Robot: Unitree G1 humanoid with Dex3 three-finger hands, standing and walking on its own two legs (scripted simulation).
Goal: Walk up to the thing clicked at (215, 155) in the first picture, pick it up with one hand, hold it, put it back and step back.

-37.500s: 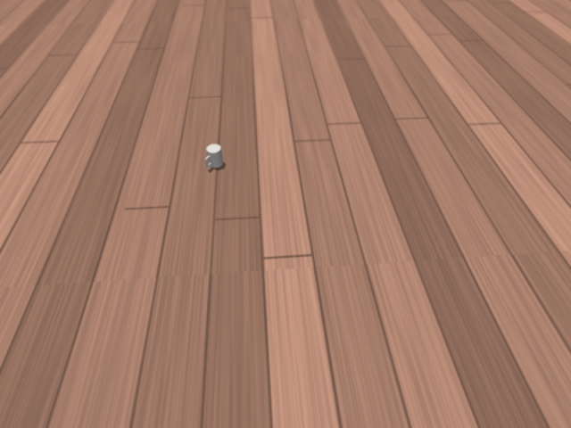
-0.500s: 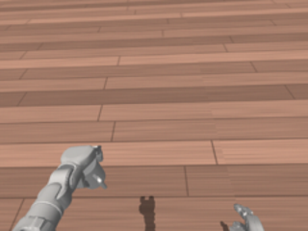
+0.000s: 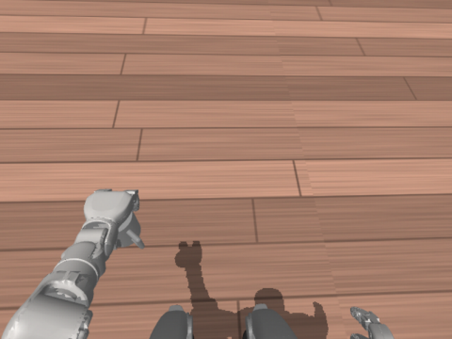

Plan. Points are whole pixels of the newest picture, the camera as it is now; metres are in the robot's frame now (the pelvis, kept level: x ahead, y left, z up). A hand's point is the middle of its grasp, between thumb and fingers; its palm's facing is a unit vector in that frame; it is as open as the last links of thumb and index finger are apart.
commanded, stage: crouch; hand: left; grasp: from above
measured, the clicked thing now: (124, 229) +0.36 +0.21 -0.13
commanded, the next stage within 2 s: lower in 1.52 s
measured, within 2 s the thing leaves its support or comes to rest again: neither
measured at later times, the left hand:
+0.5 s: hand (141, 238) +0.41 +0.22 -0.34, palm faces -0.45 +0.02 -0.89, open 10.0 cm
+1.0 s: hand (149, 240) +0.44 +0.22 -0.45, palm faces -0.45 -0.01 -0.89, open 10.0 cm
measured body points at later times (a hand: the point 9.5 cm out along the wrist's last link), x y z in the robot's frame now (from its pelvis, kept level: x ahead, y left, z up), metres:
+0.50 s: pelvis -0.04 +0.01 -0.20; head +0.15 +0.02 +0.20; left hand +0.43 +0.22 -0.29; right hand +0.00 -0.26 -0.33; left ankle +0.04 +0.12 -0.67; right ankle +0.03 -0.13 -0.67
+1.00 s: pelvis -0.04 +0.00 -0.29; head +0.19 +0.04 +0.09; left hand +0.46 +0.22 -0.40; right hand +0.00 -0.27 -0.41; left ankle +0.04 +0.12 -0.67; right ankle +0.03 -0.13 -0.67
